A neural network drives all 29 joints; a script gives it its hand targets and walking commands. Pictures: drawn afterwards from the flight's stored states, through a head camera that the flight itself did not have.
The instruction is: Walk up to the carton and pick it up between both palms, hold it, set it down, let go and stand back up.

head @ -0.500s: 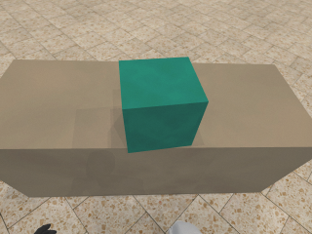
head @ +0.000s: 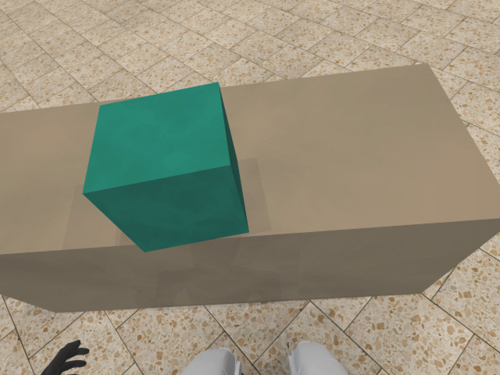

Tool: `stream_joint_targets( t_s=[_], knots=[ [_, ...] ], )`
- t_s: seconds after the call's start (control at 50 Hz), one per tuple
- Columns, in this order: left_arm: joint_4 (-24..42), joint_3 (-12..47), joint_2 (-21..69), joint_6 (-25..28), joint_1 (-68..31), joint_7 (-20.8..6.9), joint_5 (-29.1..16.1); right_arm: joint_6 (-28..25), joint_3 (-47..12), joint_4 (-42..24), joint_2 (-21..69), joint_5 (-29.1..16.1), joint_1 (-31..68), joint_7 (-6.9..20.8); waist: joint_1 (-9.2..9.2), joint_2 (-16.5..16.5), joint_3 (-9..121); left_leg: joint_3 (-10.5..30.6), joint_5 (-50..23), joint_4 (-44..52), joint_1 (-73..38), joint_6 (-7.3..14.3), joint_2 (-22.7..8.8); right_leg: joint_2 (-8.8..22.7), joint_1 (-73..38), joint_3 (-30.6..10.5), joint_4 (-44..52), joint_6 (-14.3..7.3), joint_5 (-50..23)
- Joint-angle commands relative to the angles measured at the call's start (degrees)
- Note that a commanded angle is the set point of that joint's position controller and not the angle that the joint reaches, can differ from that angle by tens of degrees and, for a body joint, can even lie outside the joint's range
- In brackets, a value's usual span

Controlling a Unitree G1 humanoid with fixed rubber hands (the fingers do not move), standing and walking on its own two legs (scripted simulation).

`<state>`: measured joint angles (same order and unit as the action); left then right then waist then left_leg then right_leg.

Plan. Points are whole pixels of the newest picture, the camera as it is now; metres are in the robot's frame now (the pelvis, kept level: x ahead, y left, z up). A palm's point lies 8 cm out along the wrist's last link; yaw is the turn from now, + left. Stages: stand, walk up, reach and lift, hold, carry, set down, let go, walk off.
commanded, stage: walk up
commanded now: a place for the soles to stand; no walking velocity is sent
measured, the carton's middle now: (178, 172) +0.49 +0.17 -0.03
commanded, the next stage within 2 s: none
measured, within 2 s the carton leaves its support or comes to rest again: neither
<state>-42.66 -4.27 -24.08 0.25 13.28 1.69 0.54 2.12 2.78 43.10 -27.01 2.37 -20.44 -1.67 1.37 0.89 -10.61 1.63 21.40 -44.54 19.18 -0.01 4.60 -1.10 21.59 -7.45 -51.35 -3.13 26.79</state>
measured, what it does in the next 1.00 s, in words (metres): steps to the left: left foot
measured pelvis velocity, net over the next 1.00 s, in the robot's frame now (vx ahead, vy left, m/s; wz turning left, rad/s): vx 0.00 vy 0.17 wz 0.17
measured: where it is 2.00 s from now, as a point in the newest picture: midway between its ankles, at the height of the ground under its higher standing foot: outside the picture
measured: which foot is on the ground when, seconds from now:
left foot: up 0.00-0.86, down 0.88-1.00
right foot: down 0.00-0.88, up 0.90-1.00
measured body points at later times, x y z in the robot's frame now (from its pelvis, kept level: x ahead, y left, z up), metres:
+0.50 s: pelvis +0.00 -0.04 +0.02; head +0.03 -0.05 +0.47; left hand +0.04 +0.31 -0.07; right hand +0.06 -0.39 -0.08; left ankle +0.02 +0.05 -0.69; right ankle +0.02 -0.09 -0.70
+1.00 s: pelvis +0.00 +0.17 +0.02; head +0.02 +0.17 +0.47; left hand +0.01 +0.52 -0.07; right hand +0.09 -0.15 -0.09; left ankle -0.03 +0.27 -0.70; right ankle +0.02 +0.00 -0.65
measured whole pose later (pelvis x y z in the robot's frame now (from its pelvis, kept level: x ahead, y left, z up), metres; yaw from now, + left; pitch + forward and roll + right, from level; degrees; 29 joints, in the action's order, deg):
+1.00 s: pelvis +0.00 +0.17 +0.02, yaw +10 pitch -1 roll -5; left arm -47.8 -4.5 -23.5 3.6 18.9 4.4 0.5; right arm 2.5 3.3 43.0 -26.5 3.7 -21.7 2.8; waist 1.5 6.5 -3.5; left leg 4.0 25.1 -43.7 17.9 1.5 -1.8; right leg -0.6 24.9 -2.0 -58.0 0.7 27.9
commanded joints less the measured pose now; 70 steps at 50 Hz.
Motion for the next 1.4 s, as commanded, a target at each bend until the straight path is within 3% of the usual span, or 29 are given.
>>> stream_joint_targets(
  t_s=[0.0, 0.04, 0.1, 0.14, 0.18, 0.2, 0.24, 0.26, 0.32, 0.34, 0.36, 0.38, 0.42, 0.46, 0.52, 0.6, 0.64, 0.7, 0.78, 0.8, 0.82, 0.84, 0.88, 0.9, 0.96, 1.02, 1.24, 1.32, 1.38],
  knots=[
    [-0.29, -6.61, -21.63, 2.65, 4.41, 5.54, -1.24, 3.50, 4.58, -4.26, -10.75, 2.90, -7.25, 2.54, 0.23, -15.21, 4.02, 13.76, 7.63, -30.04, 17.07, 1.65, 2.01, 18.95, -5.66, -36.64, 38.51, 6.69, -15.07],
    [-1.04, -5.69, -18.26, 3.20, 3.53, 5.36, -0.83, 3.72, 5.14, -0.48, -11.15, 1.56, -5.54, 2.50, 0.82, -8.55, 0.93, 18.18, -0.43, -29.29, 12.85, 1.90, 1.88, 13.99, -3.61, -24.93, 37.96, 15.30, -9.17],
    [-2.90, -5.35, -14.92, 3.89, 7.61, 5.99, -1.24, 3.55, 5.43, 2.01, -9.07, 1.08, -7.86, 2.87, 0.85, -16.62, 3.65, 12.78, -0.23, -18.81, 8.90, 2.51, 5.71, 5.64, -16.48, -6.23, 34.26, 30.74, -42.16],
    [-1.59, -5.46, -13.05, 3.30, 6.59, 5.09, -1.40, 3.27, 6.24, 3.54, -8.91, 1.43, -13.61, 1.78, 2.33, -26.36, 6.91, 5.88, 4.26, -14.29, 0.86, 2.12, 7.12, -0.25, -21.78, 6.05, 33.96, 37.02, -65.94],
    [0.61, -4.90, -11.76, 2.50, 2.65, 4.76, -0.34, 2.86, 6.62, 4.35, -10.41, 0.79, -15.30, 1.57, 2.90, -26.30, 9.74, -1.51, 9.04, -2.53, 0.29, 0.55, 6.82, -0.91, -25.95, 9.19, 30.12, 31.93, -70.92],
    [0.56, -4.15, -10.66, 2.26, 2.16, 5.01, 0.78, 2.99, 6.30, 3.80, -8.90, 0.54, -13.93, 1.45, 4.15, -17.01, 11.80, -2.09, 5.99, -0.38, 2.44, -0.92, 4.47, 1.55, -28.15, 6.70, 25.66, 20.49, -62.87],
    [0.63, -5.16, -14.10, 2.03, 5.76, 5.33, -0.11, 2.49, 6.19, 1.14, -9.38, 1.46, -8.58, 2.14, 3.33, -14.12, 13.14, -6.62, -2.50, 14.85, 0.83, 1.26, -0.64, 4.40, -28.53, 5.63, 19.75, 14.71, -67.54],
    [0.59, -5.28, -15.12, 1.47, 5.46, 5.30, 0.48, 2.66, 6.18, 0.21, -7.97, 1.07, -6.46, 2.49, 3.31, -11.96, 13.29, -5.69, -7.27, 19.32, 0.71, 2.72, -1.93, 5.83, -29.52, 4.10, 16.25, 7.72, -59.90],
    [-0.20, -5.02, -16.83, 1.71, 11.85, 5.96, -0.98, 3.48, 6.73, -2.92, -7.62, 3.65, -1.46, 2.94, 0.59, -2.09, 14.11, -0.65, -6.33, 10.97, -0.85, 7.08, -4.45, 14.41, -21.63, -6.33, 13.95, 1.76, -48.57],
    [-1.07, -5.07, -16.88, 1.98, 13.21, 6.22, -1.22, 3.53, 7.05, -3.98, -9.17, 4.55, -1.36, 3.46, -0.23, 1.62, 13.61, 1.78, -2.87, 6.16, 2.05, 9.09, -5.53, 16.98, -21.03, -12.13, 16.59, 3.81, -40.07],
    [-1.65, -5.36, -18.40, 2.36, 14.65, 6.18, -0.64, 3.79, 7.12, -3.90, -9.81, 4.77, -1.28, 3.92, -0.37, 5.21, 12.91, 1.89, 1.71, 0.87, 1.49, 9.27, -4.84, 18.98, -16.36, -16.52, 21.48, 5.95, -25.75],
    [-3.59, -5.87, -18.41, 2.78, 17.53, 6.29, -0.13, 4.02, 6.37, -4.72, -10.04, 4.46, 4.78, 4.53, -3.78, 8.08, 10.43, 5.06, 6.37, -5.53, 5.99, 6.63, -4.75, 21.83, -13.50, -20.85, 30.40, 3.08, -11.49],
    [-3.40, -5.83, -19.29, 3.46, 14.85, 6.88, 0.37, 3.97, 5.82, -3.76, -9.64, 4.35, 3.18, 4.93, -1.98, 12.24, 5.36, 8.75, 6.96, -9.45, 11.67, 4.81, -4.49, 23.22, -12.07, -25.64, 36.61, 5.50, 2.82],
    [-3.54, -6.10, -19.97, 4.08, 10.48, 6.50, 0.63, 4.24, 6.48, -2.72, -10.59, 3.88, 0.09, 4.86, -0.03, 10.06, 3.91, 11.16, 5.22, -13.23, 12.67, 3.89, -4.40, 24.94, -8.72, -29.13, 41.38, 6.79, 10.73],
    [-3.21, -5.67, -18.76, 4.75, 7.03, 6.30, 1.13, 4.62, 6.49, -0.03, -11.16, 3.01, -5.74, 5.38, 3.24, 5.39, 1.73, 9.21, 3.85, -10.15, 10.15, 4.03, -2.83, 18.99, -9.28, -20.06, 42.85, 9.88, 8.67],
    [-5.44, -5.78, -18.76, 5.76, 9.72, 5.29, 1.80, 3.90, 6.41, -1.51, -10.24, 2.78, -3.28, 5.03, 1.07, -2.20, 2.75, 6.92, 5.60, -12.04, 10.58, 3.79, -6.94, 19.44, -11.34, -15.69, 35.40, -0.70, -1.54],
    [-5.01, -5.50, -17.90, 6.02, 12.15, 5.13, 1.59, 3.79, 6.10, -4.13, -10.83, 3.32, -0.59, 4.89, -0.25, -1.09, 2.91, 7.97, 7.40, -11.51, 14.58, 3.77, -8.22, 21.68, -14.15, -15.08, 31.57, -2.36, -11.56],
    [-4.70, -6.27, -19.95, 6.52, 12.65, 4.04, 1.90, 2.75, 6.09, -4.91, -10.48, 3.30, 1.95, 5.50, -0.85, -10.93, 3.95, 5.91, 11.98, -10.19, 15.95, 3.35, -9.69, 22.94, -14.00, -13.51, 27.56, -10.17, -11.45],
    [-2.38, -4.55, -17.19, 5.51, 4.79, 3.18, 1.56, 0.42, 6.62, -2.30, -10.79, 1.18, -2.89, 5.96, 3.92, -11.26, 6.73, 1.10, 2.33, 9.58, -6.91, 5.34, -8.48, 14.98, 3.03, 0.80, 19.66, -5.41, -7.36],
    [-1.33, -2.84, -13.19, 4.73, 2.37, 2.72, 1.79, -0.49, 6.96, 0.85, -10.51, 1.31, -8.81, 5.32, 7.66, -1.27, 7.72, 0.06, 3.88, 16.67, -15.50, 5.63, -4.19, 8.42, 8.67, 7.26, 5.36, -2.48, -8.89],
    [-0.40, -1.25, -6.73, 4.41, 2.83, 2.78, 0.93, -1.11, 7.91, 1.26, -16.15, 2.15, -10.96, 4.46, 7.84, 15.65, 6.66, 23.27, 7.45, 28.63, -18.42, 8.06, -15.47, -2.20, 20.97, 10.62, -12.20, 1.60, 5.95],
    [0.28, -1.46, -8.44, 3.79, 3.39, 3.12, 0.93, -1.66, 7.53, -0.12, -16.08, 0.92, -7.30, 3.69, 5.25, 10.48, 5.92, 37.93, 9.72, 32.60, -16.60, 11.78, -23.94, -5.10, 25.22, 6.60, -16.39, 2.37, 11.04],
    [-1.62, -1.31, -12.59, 3.93, 4.04, 2.38, 0.84, -2.26, 7.18, -2.08, -18.49, -0.98, -2.78, 2.81, 3.27, 3.23, 6.04, 35.26, 9.61, 29.49, -11.24, 13.15, -24.90, -0.98, 20.30, -0.37, -14.72, 1.69, 5.79],
    [-1.62, -1.21, -13.23, 4.23, 3.17, 2.30, 0.54, -2.34, 6.42, -2.59, -17.14, -0.60, -0.98, 2.73, 3.24, 5.56, 1.83, 30.27, 2.24, 28.58, -7.31, 13.40, -23.87, 0.69, 20.16, -0.15, -14.45, 0.79, 4.77],
    [-2.85, -0.72, -10.10, 4.02, 8.93, 1.78, -1.79, -2.59, 4.65, -2.85, -9.68, -0.83, 1.26, 1.77, 0.19, 8.37, 6.56, 10.74, -42.31, 16.87, -12.87, 6.93, -16.40, 1.42, 12.54, 1.55, -10.06, 1.89, -2.85],
    [-1.89, 0.23, -9.14, 3.14, 7.87, 1.30, -1.50, -3.49, 4.05, -3.67, -9.20, -2.32, -1.55, 0.72, 0.12, 5.04, 8.01, 11.36, -54.62, 13.96, -15.78, 7.30, -16.87, -1.10, 12.96, 2.31, -11.20, 1.66, -5.38],
    [-0.16, 0.29, -9.08, 0.05, 0.96, 0.68, -1.31, -4.22, 4.54, -0.81, -8.88, -2.62, -2.60, -2.56, 2.61, 1.97, 7.84, 15.05, -56.11, 12.37, -27.53, -1.98, -17.42, -1.66, 17.35, -0.28, -1.28, 0.29, -3.75],
    [-1.13, 1.07, -6.87, -0.35, -1.09, 0.82, -1.52, -4.11, 4.61, 0.22, -9.25, -1.72, -2.05, -2.96, 2.73, 6.57, 8.87, 10.11, -57.36, 11.57, -24.24, -5.19, -14.99, -1.00, 12.43, 4.34, 3.68, -0.50, -6.45],
    [-2.28, -0.05, -8.12, 0.21, 5.44, 1.28, -0.98, -3.37, 5.07, -1.59, -9.04, -2.61, 3.11, -2.68, -2.71, 3.09, 10.13, 6.74, -62.80, 0.94, -15.04, -4.74, -12.95, -1.34, -1.50, 10.27, 14.41, -1.11, -11.37]
  ],
)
